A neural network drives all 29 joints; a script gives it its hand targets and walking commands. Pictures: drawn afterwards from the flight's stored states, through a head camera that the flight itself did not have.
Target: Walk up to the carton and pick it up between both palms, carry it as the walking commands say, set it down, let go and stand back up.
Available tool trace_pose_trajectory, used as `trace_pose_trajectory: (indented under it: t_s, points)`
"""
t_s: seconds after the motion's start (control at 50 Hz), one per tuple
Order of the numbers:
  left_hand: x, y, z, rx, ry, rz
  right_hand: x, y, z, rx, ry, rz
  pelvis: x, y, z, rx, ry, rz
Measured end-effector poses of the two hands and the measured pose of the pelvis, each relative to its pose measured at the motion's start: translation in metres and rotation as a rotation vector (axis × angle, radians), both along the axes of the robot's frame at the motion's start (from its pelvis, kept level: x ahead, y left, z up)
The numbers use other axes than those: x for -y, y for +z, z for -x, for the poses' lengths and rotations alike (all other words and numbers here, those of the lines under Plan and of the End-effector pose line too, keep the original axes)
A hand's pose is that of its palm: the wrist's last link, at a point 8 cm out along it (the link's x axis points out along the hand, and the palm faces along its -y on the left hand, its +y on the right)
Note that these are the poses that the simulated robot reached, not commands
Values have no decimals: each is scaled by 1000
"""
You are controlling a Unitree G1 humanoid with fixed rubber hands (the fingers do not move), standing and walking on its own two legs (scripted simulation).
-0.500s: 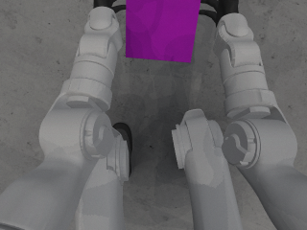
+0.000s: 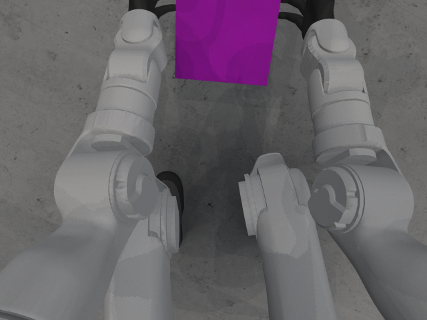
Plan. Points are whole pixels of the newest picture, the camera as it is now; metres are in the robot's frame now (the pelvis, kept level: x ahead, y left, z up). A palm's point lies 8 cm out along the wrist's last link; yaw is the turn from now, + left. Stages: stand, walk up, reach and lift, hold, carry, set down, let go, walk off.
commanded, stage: set down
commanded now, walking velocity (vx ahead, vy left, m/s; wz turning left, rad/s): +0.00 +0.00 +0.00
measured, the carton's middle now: (225, 21) +0.54 -0.06 -0.26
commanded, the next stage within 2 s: none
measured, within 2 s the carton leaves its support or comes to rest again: rests again in 0.92 s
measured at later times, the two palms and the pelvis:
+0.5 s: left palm (144, 10) +0.55 +0.06 -0.17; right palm (315, 18) +0.51 -0.18 -0.18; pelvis +0.01 +0.00 +0.00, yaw +0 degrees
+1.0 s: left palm (130, 26) +0.53 +0.09 -0.19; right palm (325, 39) +0.48 -0.21 -0.20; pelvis +0.00 +0.00 +0.00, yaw +0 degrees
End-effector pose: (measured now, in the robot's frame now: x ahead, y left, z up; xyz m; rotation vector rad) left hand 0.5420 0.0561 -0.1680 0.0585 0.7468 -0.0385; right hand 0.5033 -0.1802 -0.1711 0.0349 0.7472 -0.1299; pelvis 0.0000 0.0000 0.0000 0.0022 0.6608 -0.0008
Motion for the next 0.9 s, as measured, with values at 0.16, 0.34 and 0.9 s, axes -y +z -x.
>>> trace_pose_trajectory:
  t_s: [0.16, 0.34, 0.9]
  points:
    - [-1, -2, -2, 3, -8, 7, 1, -2, -2, 2, 4, -1, 0, 0, -2, -7, -1, -1]
    - [-1, -4, -4, 6, -15, 14, 1, -3, -3, 6, 8, -3, 0, 0, -4, -11, -3, -2]
    - [-10, -18, 8, -30, -60, -31, 3, -23, 8, -29, 44, 39, 2, 0, -2, 13, -8, -9]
